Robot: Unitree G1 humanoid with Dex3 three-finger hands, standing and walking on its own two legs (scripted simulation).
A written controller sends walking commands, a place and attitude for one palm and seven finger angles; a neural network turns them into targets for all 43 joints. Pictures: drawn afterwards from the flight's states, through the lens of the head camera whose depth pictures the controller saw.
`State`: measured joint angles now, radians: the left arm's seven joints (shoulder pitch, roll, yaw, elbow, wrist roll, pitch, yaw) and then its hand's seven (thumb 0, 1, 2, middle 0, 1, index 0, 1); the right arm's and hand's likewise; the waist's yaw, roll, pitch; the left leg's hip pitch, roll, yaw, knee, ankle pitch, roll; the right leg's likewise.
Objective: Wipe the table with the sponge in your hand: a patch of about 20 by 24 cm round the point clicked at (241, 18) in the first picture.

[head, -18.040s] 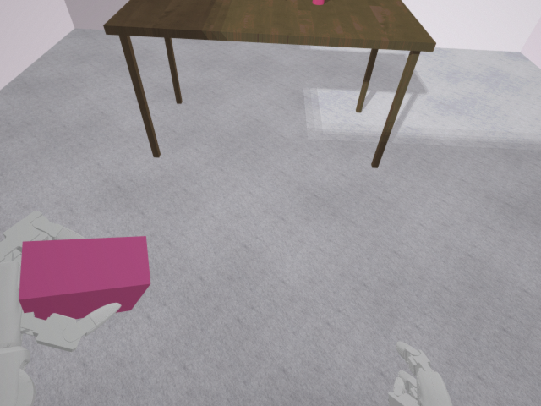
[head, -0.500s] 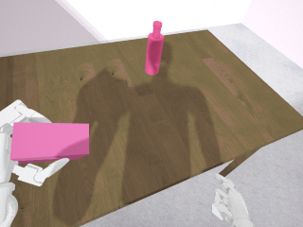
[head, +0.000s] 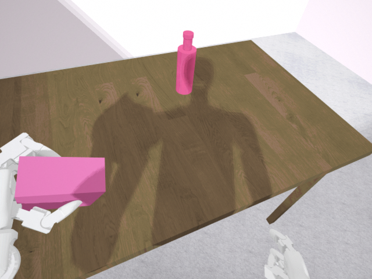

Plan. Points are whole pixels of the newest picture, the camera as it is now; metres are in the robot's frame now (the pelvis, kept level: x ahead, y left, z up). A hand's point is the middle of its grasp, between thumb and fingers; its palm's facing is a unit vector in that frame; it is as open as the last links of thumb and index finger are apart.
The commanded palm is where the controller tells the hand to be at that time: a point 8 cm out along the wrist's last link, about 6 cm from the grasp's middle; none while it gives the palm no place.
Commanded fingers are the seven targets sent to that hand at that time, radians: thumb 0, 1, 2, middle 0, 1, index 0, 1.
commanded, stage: turn the palm down, sponge in hand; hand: left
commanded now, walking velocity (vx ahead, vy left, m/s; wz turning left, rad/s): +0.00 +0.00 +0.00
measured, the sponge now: (72, 185) +0.23 +0.22 +0.13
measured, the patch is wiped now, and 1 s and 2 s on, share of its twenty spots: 0.00 0.00 0.00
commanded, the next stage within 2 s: none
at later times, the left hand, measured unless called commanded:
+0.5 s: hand (57, 198) +0.20 +0.22 +0.15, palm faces +0.37 -0.67 -0.64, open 9.8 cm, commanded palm +0.17 +0.26 +0.18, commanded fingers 0.00 0.10 1.30 -1.20 -1.60 -1.20 -1.60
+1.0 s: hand (74, 168) +0.24 +0.20 +0.17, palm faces +0.36 -0.40 -0.84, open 9.8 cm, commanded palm +0.19 +0.24 +0.19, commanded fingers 0.00 0.10 1.30 -1.20 -1.60 -1.20 -1.60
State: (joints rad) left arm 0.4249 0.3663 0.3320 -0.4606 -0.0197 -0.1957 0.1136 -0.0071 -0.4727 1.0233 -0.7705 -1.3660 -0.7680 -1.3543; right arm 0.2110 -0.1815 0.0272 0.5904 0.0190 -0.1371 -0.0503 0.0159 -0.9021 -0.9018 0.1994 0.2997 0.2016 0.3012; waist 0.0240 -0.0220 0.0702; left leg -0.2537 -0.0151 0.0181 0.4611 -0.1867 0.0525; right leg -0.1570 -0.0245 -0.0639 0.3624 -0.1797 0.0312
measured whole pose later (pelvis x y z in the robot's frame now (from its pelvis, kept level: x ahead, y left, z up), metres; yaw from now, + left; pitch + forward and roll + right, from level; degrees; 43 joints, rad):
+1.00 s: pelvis +0.01 -0.08 -0.03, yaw +0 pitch +1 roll +1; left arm 0.35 0.64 0.35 -0.47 0.26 0.12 0.10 0.00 -0.47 1.02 -0.78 -1.37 -0.78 -1.36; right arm 0.20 -0.30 -0.02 0.57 0.02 -0.03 -0.11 0.02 -0.90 -0.90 0.20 0.30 0.20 0.30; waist 0.08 0.09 -0.03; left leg -0.40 0.05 -0.01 0.72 -0.34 -0.05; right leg -0.36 0.05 -0.06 0.74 -0.40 -0.07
